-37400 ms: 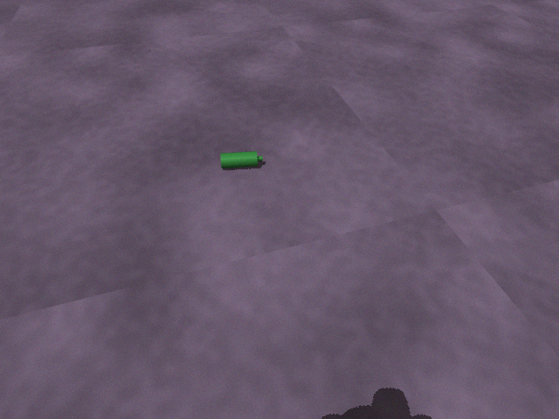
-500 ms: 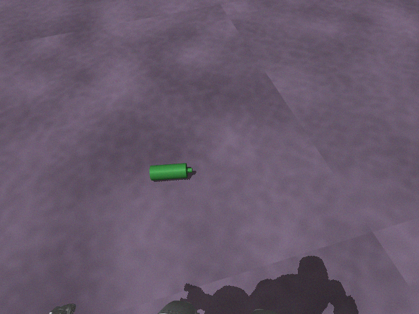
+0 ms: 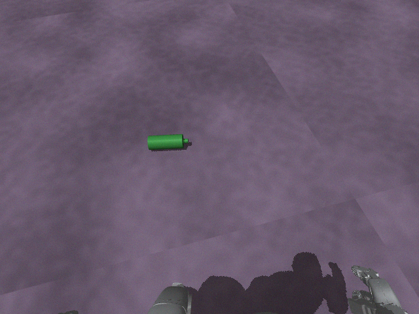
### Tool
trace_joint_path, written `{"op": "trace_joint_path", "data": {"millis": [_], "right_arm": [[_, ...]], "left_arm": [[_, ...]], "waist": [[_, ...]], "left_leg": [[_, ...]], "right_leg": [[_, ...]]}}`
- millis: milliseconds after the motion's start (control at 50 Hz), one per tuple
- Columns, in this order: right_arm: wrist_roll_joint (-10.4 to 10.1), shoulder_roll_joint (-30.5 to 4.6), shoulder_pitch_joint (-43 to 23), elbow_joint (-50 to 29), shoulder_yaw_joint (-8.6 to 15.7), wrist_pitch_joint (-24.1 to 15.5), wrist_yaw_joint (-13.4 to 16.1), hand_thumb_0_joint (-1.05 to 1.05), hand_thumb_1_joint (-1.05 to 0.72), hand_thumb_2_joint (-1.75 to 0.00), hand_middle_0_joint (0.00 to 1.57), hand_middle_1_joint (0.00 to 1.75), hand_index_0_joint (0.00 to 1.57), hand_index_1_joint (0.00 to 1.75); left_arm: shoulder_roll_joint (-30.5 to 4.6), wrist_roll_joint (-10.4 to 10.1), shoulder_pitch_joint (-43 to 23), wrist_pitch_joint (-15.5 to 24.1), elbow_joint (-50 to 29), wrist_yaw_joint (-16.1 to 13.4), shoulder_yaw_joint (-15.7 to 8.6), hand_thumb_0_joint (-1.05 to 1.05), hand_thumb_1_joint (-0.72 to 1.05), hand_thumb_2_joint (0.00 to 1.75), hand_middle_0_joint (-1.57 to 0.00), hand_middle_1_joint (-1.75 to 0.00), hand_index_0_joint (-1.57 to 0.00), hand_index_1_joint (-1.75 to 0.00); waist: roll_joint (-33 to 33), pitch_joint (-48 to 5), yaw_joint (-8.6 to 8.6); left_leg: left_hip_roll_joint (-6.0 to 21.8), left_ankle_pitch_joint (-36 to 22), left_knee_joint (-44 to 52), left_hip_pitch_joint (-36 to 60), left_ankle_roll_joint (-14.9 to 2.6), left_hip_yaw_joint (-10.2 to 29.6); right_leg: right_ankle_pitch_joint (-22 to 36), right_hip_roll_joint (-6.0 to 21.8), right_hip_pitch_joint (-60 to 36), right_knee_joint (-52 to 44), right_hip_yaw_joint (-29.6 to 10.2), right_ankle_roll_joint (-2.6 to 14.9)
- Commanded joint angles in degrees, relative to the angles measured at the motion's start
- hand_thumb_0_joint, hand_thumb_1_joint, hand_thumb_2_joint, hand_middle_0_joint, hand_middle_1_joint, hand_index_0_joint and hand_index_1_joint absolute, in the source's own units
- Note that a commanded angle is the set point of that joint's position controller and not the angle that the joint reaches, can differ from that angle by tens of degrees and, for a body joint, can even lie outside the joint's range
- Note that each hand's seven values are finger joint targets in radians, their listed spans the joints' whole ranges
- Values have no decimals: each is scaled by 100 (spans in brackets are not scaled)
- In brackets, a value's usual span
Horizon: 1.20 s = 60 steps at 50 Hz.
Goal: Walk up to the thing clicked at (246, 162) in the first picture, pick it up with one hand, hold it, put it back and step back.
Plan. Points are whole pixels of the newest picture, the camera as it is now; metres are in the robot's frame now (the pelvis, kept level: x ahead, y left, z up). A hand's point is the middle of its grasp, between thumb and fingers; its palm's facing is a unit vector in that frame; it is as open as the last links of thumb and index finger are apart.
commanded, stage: step back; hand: left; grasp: from above
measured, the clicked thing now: (168, 141) +1.01 +0.30 -0.71
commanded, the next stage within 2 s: stand in 1.12 s
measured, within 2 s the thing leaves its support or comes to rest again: neither
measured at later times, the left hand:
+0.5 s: hand out of the picture -0.01 +0.27 -0.13, palm faces +0.06 -0.92 -0.38, open 7.4 cm
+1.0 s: hand out of the picture +0.06 +0.29 -0.13, palm faces +0.06 -0.93 -0.37, open 7.4 cm
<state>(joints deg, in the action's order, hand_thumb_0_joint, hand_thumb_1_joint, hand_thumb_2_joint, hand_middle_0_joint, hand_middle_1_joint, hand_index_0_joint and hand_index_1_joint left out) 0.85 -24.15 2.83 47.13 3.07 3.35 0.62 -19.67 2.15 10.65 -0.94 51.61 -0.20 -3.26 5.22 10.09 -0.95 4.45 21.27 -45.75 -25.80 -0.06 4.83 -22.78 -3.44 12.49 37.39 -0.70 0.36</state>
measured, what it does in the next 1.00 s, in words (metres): steps on the spot: left foot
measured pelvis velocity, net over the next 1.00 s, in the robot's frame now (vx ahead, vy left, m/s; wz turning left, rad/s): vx -0.03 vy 0.02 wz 0.06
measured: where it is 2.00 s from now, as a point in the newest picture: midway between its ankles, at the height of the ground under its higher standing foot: outside the picture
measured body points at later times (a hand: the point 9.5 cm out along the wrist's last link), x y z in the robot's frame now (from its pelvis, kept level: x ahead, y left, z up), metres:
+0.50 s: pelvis -0.06 +0.00 +0.01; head -0.06 +0.00 +0.46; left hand -0.02 +0.32 -0.11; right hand +0.02 -0.30 -0.11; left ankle -0.08 +0.13 -0.72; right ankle -0.04 -0.12 -0.72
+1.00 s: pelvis -0.03 +0.02 +0.02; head -0.01 +0.03 +0.47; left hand +0.05 +0.34 -0.11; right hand +0.08 -0.27 -0.11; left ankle -0.07 +0.14 -0.72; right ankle -0.04 -0.12 -0.72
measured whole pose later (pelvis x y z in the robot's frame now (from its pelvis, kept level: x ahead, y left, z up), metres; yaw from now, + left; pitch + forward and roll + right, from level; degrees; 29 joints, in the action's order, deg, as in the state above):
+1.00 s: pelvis -0.03 +0.02 +0.02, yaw +4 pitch -2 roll +0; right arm 0.8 -19.4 6.8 59.8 2.4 -0.7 -0.3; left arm -21.3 0.5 5.1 1.9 60.0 -0.2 -1.8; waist 0.0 4.3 -0.3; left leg -0.4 19.9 -32.0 -10.5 -0.2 2.0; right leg -18.3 1.6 11.2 31.1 0.2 -1.3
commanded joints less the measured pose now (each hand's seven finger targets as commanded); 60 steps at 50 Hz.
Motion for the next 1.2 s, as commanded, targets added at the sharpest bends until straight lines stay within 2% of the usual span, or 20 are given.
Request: {"op": "trace_joint_path", "data": {"millis": [0, 60, 140, 220, 260, 280, 300, 340, 420, 460, 480, 520, 600, 660, 700, 760, 860, 980, 1080, 1180], "right_arm": [[-56, -1096, 135, -285, 345, -51, 98, 0, -90, -90, 20, 30, 20, 30], [-101, -782, 365, -51, 195, -128, 86, 0, -90, -90, 20, 30, 20, 30], [22, -754, 150, -82, 179, -243, 34, 0, -90, -90, 20, 30, 20, 30], [88, -654, 812, 363, 282, -411, -17, 0, -90, -90, 20, 30, 20, 30], [231, -1167, 894, 384, 422, -468, 20, 0, -90, -90, 20, 30, 20, 30], [191, -1571, 596, 250, 434, -469, -8, 0, -90, -90, 20, 30, 20, 30], [116, -1586, 220, 250, 442, -479, -22, 0, -90, -90, 20, 30, 20, 30], [174, -1068, -31, 257, 279, -490, -61, 0, -90, -90, 20, 30, 20, 30], [75, -834, 88, 367, 207, -417, -107, 0, -90, -90, 20, 30, 20, 30], [8, -493, 227, 268, 102, -386, -99, 0, -90, -90, 20, 30, 20, 30], [30, -540, 295, 344, 149, -357, -61, 0, -90, -90, 20, 30, 20, 30], [64, -918, 834, 598, 290, -363, -78, 0, -90, -90, 20, 30, 20, 30], [88, -703, 1079, 831, 280, -478, -126, 0, -90, -90, 20, 30, 20, 30], [151, -991, 520, 673, 285, -569, -63, 0, -90, -90, 20, 30, 20, 30], [109, -1082, 175, 665, 250, -553, -77, 0, -90, -90, 20, 30, 20, 30], [78, -781, 197, 726, 157, -585, -49, 0, -90, -90, 20, 30, 20, 30], [12, -826, 420, 914, 203, -562, 6, 0, -90, -90, 20, 30, 20, 30], [-6, -799, 333, 946, 234, -501, 51, 0, -90, -90, 20, 30, 20, 30], [8, -715, 12, 911, 207, -457, 30, 0, -90, -90, 20, 30, 20, 30], [-43, -864, -106, 1059, 98, -529, 8, 0, -90, -90, 20, 30, 20, 30]], "left_arm": [[-2122, 43, -460, 223, -652, -184, -541, 0, 90, 90, -20, -30, -20, -30], [-1580, 18, -322, 259, -498, -206, -438, 0, 90, 90, -20, -30, -20, -30], [-1698, 99, 170, 263, -447, -173, -474, 0, 90, 90, -20, -30, -20, -30], [-1617, -9, -128, 159, -459, -82, -368, 0, 90, 90, -20, -30, -20, -30], [-1023, -115, 181, 147, -457, -66, -169, 0, 90, 90, -20, -30, -20, -30], [-1348, -114, -190, 128, -372, -115, -267, 0, 90, 90, -20, -30, -20, -30], [-1610, -90, -380, 164, -304, -86, -312, 0, 90, 90, -20, -30, -20, -30], [-1424, -128, -163, 222, -187, 33, -285, 0, 90, 90, -20, -30, -20, -30], [-1247, -110, 241, 377, 198, -20, -300, 0, 90, 90, -20, -30, -20, -30], [-1658, 17, 408, 452, 282, -116, -400, 0, 90, 90, -20, -30, -20, -30], [-2017, 12, 228, 457, 245, -115, -437, 0, 90, 90, -20, -30, -20, -30], [-1994, 9, -742, 444, -45, -91, -433, 0, 90, 90, -20, -30, -20, -30], [-1455, -27, -781, 391, 88, -16, -245, 0, 90, 90, -20, -30, -20, -30], [-1114, -146, -510, 356, 189, 44, -118, 0, 90, 90, -20, -30, -20, -30], [-1234, -128, -477, 379, 361, 25, -154, 0, 90, 90, -20, -30, -20, -30], [-1387, -161, -314, 481, 475, -27, -173, 0, 90, 90, -20, -30, -20, -30], [-1428, -196, -589, 435, 467, -96, -122, 0, 90, 90, -20, -30, -20, -30], [-1419, -179, -705, 374, 479, -131, -122, 0, 90, 90, -20, -30, -20, -30], [-1515, -150, -728, 371, 563, -142, -126, 0, 90, 90, -20, -30, -20, -30], [-1166, -236, -977, 268, 693, -101, 55, 0, 90, 90, -20, -30, -20, -30]], "waist": [[-1507, -735, -22], [-1205, -970, 59], [-1568, -1014, -308], [-1460, -1223, 41], [244, -1423, -9], [235, -1040, 111], [220, -662, 82], [176, -490, -118], [250, -776, -250], [-738, -875, -277], [-1145, -767, -244], [-947, -274, 223], [-877, -613, 315], [-155, -744, 29], [-164, -633, -95], [-136, -1229, -126], [-176, -1537, 17], [-447, -1593, 28], [-786, -1270, -29], [-493, -1282, 68]], "left_leg": [[-455, 1131, -1948, 466, -62, 731], [-915, 547, -1766, -193, 9, 466], [-635, 899, -24, -157, 143, -62], [-651, -274, 2768, 1831, -46, -449], [872, -372, 2950, 2988, -611, 2054], [1516, 1384, 3188, 1675, -1265, 2700], [1627, 1919, 3368, 528, -1428, 2580], [749, 1250, 3061, 657, -938, 1205], [162, 146, 2025, 472, -433, 435], [-372, 171, 907, -413, -118, 141], [-711, 1070, 151, -220, -79, -66], [-113, 753, -80, 713, -62, 120], [-236, 41, 1911, 1536, -231, 103], [783, 840, 3119, 1365, -647, 1768], [819, 432, 2855, 665, -729, 1419], [121, -2019, 1990, 1085, -270, 258], [95, -3207, 1734, 1640, -253, 137], [122, -3495, 1583, 1621, -308, 56], [-16, -2373, 1514, 1218, -292, 4], [257, -3354, 2229, 1902, -253, 298]], "right_leg": [[1839, 2511, 1438, -1809, -2771, 1499], [3013, 1481, -1, -917, -1137, 934], [1405, 1562, -680, -1125, -1372, 1022], [1153, 1471, 112, -601, -1043, 710], [-165, 509, 1900, 1002, -204, 86], [-1028, 543, 1751, 1197, -76, 18], [-979, 752, 950, 1366, -318, 51], [-488, 663, 603, 552, -174, 97], [703, 286, -784, -1421, 214, 104], [489, 1218, -1443, -1875, -1436, 397], [-1047, 2201, -527, -2413, -2548, 1019], [-2128, 2506, 1039, -2512, -2582, 1313], [-982, 1326, 1069, -1668, -843, 492], [-1, 454, 965, -377, -6, 78], [64, 519, 16, -743, 76, 91], [2091, 896, -725, -1082, -402, 254], [2909, 1002, -738, -773, -310, 325], [3018, 999, -803, -531, -223, 333], [2579, 1192, -781, -886, -559, 400], [3036, 979, -830, -1305, -327, 76]]}}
